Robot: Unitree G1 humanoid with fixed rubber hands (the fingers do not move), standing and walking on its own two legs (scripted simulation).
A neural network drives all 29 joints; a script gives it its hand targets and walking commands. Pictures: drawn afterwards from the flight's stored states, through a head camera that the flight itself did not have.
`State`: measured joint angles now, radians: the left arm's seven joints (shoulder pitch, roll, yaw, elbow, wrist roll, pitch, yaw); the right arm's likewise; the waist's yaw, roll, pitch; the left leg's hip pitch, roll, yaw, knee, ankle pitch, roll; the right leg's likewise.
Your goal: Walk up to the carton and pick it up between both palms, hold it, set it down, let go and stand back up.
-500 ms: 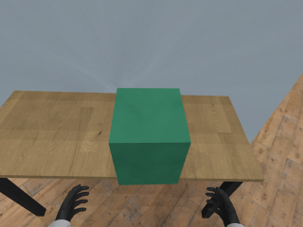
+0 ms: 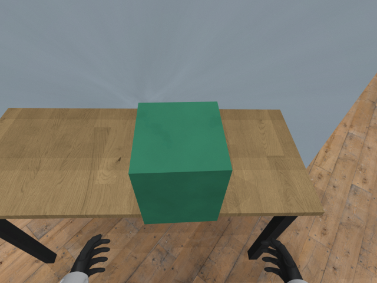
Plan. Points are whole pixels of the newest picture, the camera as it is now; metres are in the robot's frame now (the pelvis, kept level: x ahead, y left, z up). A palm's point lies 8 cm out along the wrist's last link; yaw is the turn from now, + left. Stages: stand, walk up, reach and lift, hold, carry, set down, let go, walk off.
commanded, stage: let go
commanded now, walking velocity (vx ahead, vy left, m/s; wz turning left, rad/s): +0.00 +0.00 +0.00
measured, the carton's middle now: (179, 164) +0.40 +0.03 -0.02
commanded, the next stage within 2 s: stand in 0.48 s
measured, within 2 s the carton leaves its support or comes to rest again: neither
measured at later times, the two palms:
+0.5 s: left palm (81, 274) +0.15 +0.23 -0.08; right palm (295, 281) +0.14 -0.22 -0.08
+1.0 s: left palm out of the picture +0.00 +0.26 -0.13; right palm out of the picture +0.03 -0.22 -0.14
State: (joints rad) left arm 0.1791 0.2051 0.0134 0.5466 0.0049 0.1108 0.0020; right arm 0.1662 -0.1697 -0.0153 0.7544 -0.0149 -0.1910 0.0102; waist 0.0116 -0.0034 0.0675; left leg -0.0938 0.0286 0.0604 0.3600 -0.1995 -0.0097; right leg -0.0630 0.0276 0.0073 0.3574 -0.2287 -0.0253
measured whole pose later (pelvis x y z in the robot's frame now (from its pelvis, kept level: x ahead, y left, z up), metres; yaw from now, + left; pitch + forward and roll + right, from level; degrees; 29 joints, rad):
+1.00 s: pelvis -0.01 +0.01 +0.00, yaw +4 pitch -1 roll -1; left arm 0.34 0.19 0.03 0.89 0.03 -0.01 0.02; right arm 0.33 -0.19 -0.05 0.94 -0.03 0.00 0.00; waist 0.01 0.02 -0.01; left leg -0.23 -0.01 -0.01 0.45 -0.21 0.02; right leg -0.15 0.00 -0.06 0.40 -0.24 0.00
